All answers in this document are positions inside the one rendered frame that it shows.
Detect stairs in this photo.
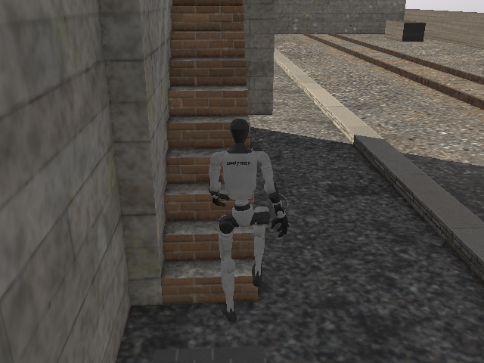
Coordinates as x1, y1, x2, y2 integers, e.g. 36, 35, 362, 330
161, 0, 258, 305

